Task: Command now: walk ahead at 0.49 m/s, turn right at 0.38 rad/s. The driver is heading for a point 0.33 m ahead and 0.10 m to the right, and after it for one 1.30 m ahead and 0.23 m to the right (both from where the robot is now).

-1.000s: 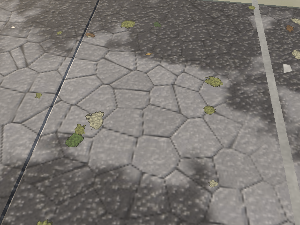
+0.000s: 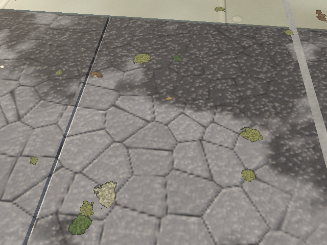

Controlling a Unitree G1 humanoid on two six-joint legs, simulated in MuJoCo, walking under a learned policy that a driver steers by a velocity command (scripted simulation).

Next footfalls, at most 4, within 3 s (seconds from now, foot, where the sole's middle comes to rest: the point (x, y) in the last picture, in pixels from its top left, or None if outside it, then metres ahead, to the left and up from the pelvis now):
0.10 right None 0.23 -0.07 -0.77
0.66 left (161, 217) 0.58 0.01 -0.77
1.18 right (219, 172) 0.78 -0.26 -0.77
1.64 left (191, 137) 0.98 -0.15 -0.77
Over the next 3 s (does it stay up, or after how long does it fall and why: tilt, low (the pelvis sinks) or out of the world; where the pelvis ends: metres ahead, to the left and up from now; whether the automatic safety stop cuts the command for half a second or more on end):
stays up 1.25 -0.24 0.00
